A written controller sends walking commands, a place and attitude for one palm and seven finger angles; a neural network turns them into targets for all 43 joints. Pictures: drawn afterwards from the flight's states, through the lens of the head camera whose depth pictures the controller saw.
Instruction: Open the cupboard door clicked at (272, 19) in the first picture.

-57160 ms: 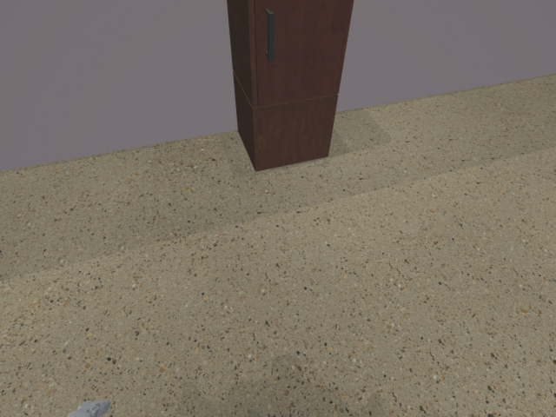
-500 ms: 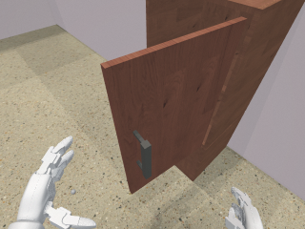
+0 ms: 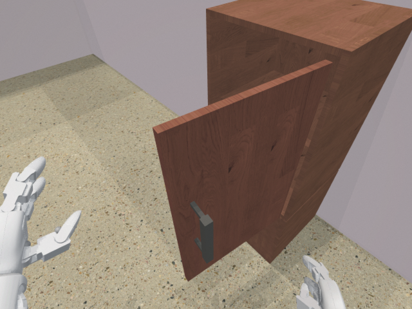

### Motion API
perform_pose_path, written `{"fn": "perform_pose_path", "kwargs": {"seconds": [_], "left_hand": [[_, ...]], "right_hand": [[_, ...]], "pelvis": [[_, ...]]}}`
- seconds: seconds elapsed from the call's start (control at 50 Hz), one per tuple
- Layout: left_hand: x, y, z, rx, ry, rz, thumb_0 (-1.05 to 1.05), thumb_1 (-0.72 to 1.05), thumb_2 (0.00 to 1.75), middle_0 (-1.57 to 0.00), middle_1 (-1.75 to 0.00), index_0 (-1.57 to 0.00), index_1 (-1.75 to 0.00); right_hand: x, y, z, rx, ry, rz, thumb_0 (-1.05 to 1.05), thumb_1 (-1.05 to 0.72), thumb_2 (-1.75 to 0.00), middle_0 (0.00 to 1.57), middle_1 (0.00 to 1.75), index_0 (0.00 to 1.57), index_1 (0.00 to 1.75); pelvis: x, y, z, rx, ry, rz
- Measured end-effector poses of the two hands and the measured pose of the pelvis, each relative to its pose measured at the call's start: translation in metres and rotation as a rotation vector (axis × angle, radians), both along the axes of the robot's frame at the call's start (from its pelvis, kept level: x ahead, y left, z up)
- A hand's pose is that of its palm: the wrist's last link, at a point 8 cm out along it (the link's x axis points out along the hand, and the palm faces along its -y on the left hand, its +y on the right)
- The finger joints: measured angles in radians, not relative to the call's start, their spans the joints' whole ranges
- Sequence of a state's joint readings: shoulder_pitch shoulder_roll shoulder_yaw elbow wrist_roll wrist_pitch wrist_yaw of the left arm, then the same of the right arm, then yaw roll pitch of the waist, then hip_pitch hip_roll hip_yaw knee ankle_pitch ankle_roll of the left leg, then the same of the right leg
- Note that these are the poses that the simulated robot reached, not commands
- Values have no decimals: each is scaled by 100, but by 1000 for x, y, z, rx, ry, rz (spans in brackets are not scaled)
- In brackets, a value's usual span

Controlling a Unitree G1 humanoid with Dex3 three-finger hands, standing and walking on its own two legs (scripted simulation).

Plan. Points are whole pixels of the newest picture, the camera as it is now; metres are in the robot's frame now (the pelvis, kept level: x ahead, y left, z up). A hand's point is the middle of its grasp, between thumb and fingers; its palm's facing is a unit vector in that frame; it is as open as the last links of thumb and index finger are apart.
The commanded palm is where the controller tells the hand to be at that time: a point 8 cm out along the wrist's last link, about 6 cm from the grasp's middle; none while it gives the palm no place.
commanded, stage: draw the hand back to the body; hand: left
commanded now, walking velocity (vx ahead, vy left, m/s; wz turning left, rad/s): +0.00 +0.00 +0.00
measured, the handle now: (201, 233) +0.29 +0.05 -0.04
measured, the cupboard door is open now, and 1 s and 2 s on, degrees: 83 83 83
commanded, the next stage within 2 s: step back with the hand held close in 0.48 s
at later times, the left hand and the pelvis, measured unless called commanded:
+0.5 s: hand (53, 219) +0.19 +0.25 +0.17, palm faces +0.46 -0.79 -0.40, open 7.4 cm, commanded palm +0.14 +0.28 +0.18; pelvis +0.00 -0.02 +0.01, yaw -1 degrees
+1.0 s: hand (42, 234) +0.17 +0.25 +0.16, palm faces +0.34 -0.79 -0.51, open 7.4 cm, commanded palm +0.10 +0.29 +0.18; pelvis -0.04 +0.00 +0.01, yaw -1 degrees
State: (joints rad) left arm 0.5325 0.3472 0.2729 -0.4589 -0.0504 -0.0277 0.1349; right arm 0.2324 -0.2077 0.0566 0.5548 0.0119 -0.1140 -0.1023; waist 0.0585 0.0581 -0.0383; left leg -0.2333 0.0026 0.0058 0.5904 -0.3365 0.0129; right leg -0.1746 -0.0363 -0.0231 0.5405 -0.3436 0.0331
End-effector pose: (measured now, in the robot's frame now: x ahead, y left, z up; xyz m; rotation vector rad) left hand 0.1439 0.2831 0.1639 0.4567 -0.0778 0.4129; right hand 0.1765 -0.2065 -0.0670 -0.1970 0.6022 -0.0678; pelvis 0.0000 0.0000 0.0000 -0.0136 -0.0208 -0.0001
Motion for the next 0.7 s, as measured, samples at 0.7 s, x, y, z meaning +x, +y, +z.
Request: {"fn": "perform_pose_path", "kwargs": {"seconds": [0.7], "left_hand": [[7,0,31,72,-98,27,1,89,90,-21,-30,-21,-30]], "right_hand": [[-8,-31,0,-16,66,-27,1,-90,-89,20,30,20,30]], "pelvis": [[-7,-19,10,-3,-26,2]]}}
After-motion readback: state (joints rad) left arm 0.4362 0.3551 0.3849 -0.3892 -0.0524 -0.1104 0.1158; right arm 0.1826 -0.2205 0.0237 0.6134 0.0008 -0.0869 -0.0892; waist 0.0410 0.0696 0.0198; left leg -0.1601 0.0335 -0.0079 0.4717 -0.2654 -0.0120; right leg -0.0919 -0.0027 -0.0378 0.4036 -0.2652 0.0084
